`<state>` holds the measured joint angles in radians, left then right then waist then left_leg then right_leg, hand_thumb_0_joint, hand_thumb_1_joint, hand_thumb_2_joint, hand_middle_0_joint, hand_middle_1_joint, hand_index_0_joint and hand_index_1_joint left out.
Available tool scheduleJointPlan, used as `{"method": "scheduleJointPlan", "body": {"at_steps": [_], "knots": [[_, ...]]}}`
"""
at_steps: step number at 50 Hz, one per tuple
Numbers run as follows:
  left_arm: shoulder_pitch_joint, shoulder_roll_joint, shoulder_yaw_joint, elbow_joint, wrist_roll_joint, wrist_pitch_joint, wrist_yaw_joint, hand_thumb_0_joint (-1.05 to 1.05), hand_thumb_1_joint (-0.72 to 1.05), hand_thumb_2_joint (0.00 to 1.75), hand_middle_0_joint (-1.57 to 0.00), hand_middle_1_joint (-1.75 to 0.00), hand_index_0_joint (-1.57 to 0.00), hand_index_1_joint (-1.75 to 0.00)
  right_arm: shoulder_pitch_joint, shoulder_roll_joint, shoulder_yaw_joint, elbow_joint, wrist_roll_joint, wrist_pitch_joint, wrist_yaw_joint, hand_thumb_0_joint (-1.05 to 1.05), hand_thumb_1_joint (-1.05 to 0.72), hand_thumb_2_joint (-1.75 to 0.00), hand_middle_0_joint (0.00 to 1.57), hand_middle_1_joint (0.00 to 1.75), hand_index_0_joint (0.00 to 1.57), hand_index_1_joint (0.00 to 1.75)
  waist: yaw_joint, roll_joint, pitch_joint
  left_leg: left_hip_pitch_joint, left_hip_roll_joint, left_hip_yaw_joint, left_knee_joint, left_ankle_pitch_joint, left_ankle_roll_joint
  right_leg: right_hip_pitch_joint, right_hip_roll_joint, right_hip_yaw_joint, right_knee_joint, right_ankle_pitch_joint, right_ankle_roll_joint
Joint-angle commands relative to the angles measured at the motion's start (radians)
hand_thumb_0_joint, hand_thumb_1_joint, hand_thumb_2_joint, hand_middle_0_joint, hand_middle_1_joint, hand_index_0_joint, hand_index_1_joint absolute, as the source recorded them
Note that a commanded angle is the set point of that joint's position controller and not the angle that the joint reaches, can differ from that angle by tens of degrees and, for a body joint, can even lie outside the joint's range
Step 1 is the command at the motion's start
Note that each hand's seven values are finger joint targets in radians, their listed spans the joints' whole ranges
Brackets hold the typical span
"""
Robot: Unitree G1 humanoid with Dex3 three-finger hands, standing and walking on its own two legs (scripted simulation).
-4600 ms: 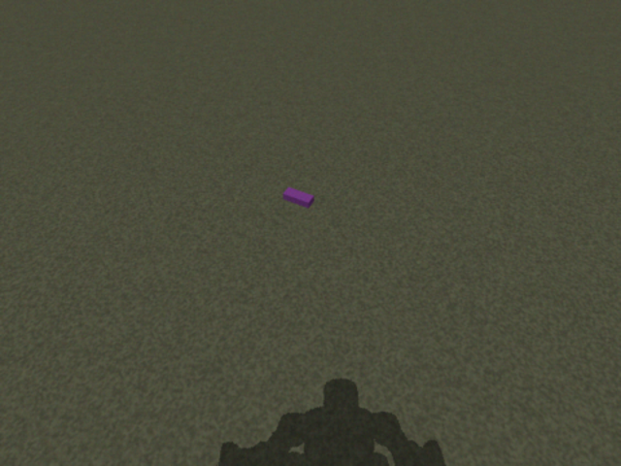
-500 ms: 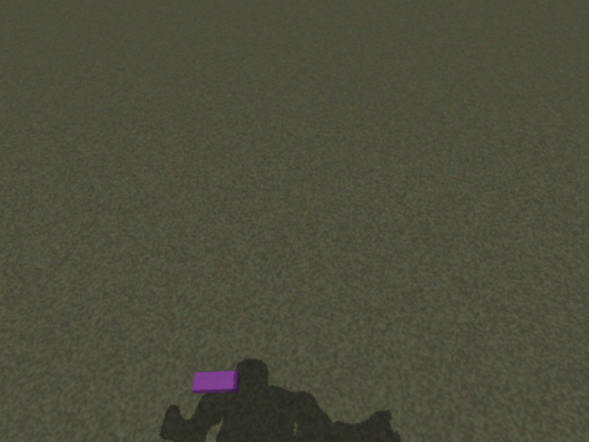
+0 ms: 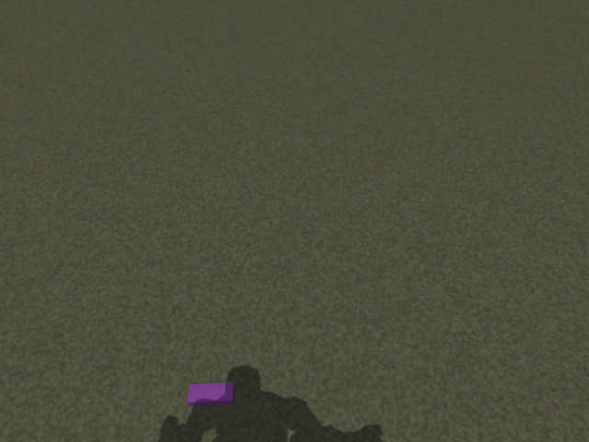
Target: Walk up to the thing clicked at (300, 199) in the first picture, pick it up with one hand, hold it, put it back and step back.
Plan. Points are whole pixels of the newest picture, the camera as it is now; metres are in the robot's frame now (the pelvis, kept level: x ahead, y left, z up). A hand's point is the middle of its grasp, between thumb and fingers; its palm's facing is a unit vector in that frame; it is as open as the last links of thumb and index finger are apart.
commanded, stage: walk up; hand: left
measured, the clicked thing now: (211, 393) +0.43 +0.27 -0.76
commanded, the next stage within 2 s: stand in 0.46 s
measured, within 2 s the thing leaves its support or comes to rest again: neither
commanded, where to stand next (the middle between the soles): +0.08 -0.03 m, yaw +2 degrees
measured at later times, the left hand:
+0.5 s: hand out of the picture +0.10 +0.26 -0.15, palm faces -0.03 -0.95 -0.32, open 7.4 cm
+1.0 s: hand out of the picture +0.11 +0.27 -0.15, palm faces -0.01 -0.94 -0.35, open 7.4 cm
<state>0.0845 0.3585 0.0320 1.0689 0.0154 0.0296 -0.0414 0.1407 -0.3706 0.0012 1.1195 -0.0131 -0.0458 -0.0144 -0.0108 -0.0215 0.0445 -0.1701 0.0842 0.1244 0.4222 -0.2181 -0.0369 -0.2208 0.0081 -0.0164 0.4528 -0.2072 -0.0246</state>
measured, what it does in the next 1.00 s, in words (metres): stands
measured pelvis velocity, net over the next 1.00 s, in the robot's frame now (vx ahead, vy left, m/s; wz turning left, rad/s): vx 0.02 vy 0.01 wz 0.02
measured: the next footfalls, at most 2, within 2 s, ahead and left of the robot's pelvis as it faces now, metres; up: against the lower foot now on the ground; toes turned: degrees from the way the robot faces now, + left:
none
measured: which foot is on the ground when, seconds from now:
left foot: down 0.00-1.00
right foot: down 0.00-1.00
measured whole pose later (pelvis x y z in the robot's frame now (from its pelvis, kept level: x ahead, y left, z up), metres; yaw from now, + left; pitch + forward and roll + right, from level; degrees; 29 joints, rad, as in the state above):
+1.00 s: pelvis +0.02 +0.01 +0.01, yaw +1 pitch -1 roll +0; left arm 0.07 0.34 0.01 1.16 0.01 -0.02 0.00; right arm 0.07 -0.34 0.00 1.17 -0.02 -0.02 0.01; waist -0.01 0.01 0.04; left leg -0.08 0.06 0.12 0.28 -0.18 -0.02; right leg -0.11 -0.01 -0.03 0.30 -0.16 0.00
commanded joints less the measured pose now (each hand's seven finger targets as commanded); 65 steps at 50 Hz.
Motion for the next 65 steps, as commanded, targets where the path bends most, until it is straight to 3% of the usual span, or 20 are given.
{"method": "scheduleJointPlan", "body": {"at_steps": [1, 7, 22, 23, 27, 36, 46, 57, 65], "knots": [[-0.057, 0.214, 0.045, -0.068, -0.005, -0.018, 0.009, 0.00, 0.90, 0.90, -0.20, -0.30, -0.20, -0.30, -0.031, -0.237, -0.046, -0.058, 0.004, -0.018, -0.018, 0.00, -0.90, -0.90, 0.20, 0.30, 0.20, 0.30, 0.008, 0.007, -0.078, 0.023, 0.091, -0.104, -0.086, 0.051, 0.063, 0.025, -0.116, 0.139, -0.103, 0.095, -0.026], [-0.051, 0.207, 0.040, -0.055, -0.005, -0.016, 0.010, 0.00, 0.90, 0.90, -0.20, -0.30, -0.20, -0.30, -0.058, -0.241, -0.053, -0.056, 0.002, -0.017, -0.018, 0.00, -0.90, -0.90, 0.20, 0.30, 0.20, 0.30, 0.008, 0.036, -0.079, 0.045, 0.107, -0.109, -0.120, 0.076, 0.065, 0.035, -0.106, 0.113, -0.092, 0.148, -0.016], [-0.043, 0.214, 0.041, -0.049, -0.001, -0.018, 0.013, 0.00, 0.90, 0.90, -0.20, -0.30, -0.20, -0.30, -0.069, -0.235, -0.060, -0.054, 0.005, -0.007, -0.018, 0.00, -0.90, -0.90, 0.20, 0.30, 0.20, 0.30, 0.002, 0.014, -0.096, 0.086, 0.098, -0.093, -0.110, 0.113, 0.063, 0.050, -0.110, 0.123, -0.110, 0.190, -0.014], [-0.058, 0.175, 0.019, -0.029, -0.014, -0.039, 0.022, 0.00, 0.90, 0.90, -0.20, -0.30, -0.20, -0.30, -0.132, -0.198, -0.044, -0.051, -0.001, 0.003, -0.005, 0.00, -0.90, -0.90, 0.20, 0.30, 0.20, 0.30, 0.009, 0.103, -0.116, 0.083, 0.098, -0.099, -0.124, 0.130, 0.051, 0.095, -0.144, 0.135, -0.150, 0.232, -0.013], [-0.065, 0.208, 0.021, -0.004, -0.011, -0.062, 0.040, 0.00, 0.90, 0.90, -0.20, -0.30, -0.20, -0.30, -0.112, -0.195, -0.041, -0.035, 0.002, 0.013, 0.005, 0.00, -0.90, -0.90, 0.20, 0.30, 0.20, 0.30, -0.007, 0.023, -0.115, 0.123, 0.094, -0.101, -0.131, 0.169, 0.040, 0.107, -0.149, 0.120, -0.162, 0.292, -0.001], [-0.073, 0.202, 0.016, 0.022, -0.013, -0.065, 0.049, 0.00, 0.90, 0.90, -0.20, -0.30, -0.20, -0.30, -0.112, -0.190, -0.039, -0.017, -0.001, 0.014, 0.013, 0.00, -0.90, -0.90, 0.20, 0.30, 0.20, 0.30, 0.000, 0.002, -0.081, 0.115, 0.089, -0.116, -0.171, 0.108, 0.037, 0.093, -0.145, 0.110, -0.205, 0.190, 0.011], [-0.067, 0.197, 0.014, 0.029, -0.013, -0.067, 0.050, 0.00, 0.90, 0.90, -0.20, -0.30, -0.20, -0.30, -0.116, -0.183, -0.042, -0.016, -0.002, 0.008, 0.010, 0.00, -0.90, -0.90, 0.20, 0.30, 0.20, 0.30, 0.003, 0.021, -0.113, 0.149, 0.097, -0.116, -0.169, 0.221, 0.036, 0.119, -0.152, 0.095, -0.185, 0.287, 0.010], [-0.069, 0.199, 0.013, 0.036, -0.008, -0.064, 0.053, 0.00, 0.90, 0.90, -0.20, -0.30, -0.20, -0.30, -0.113, -0.179, -0.043, -0.018, -0.001, 0.015, 0.010, 0.00, -0.90, -0.90, 0.20, 0.30, 0.20, 0.30, 0.001, 0.017, -0.080, 0.121, 0.090, -0.126, -0.184, 0.153, 0.040, 0.113, -0.152, 0.087, -0.204, 0.203, 0.015], [-0.051, 0.197, 0.012, 0.035, -0.007, -0.061, 0.050, 0.00, 0.90, 0.90, -0.20, -0.30, -0.20, -0.30, -0.113, -0.185, -0.043, -0.023, -0.002, 0.009, 0.008, 0.00, -0.90, -0.90, 0.20, 0.30, 0.20, 0.30, 0.008, 0.039, -0.098, 0.136, 0.094, -0.129, -0.182, 0.216, 0.041, 0.129, -0.156, 0.084, -0.191, 0.241, 0.009]]}}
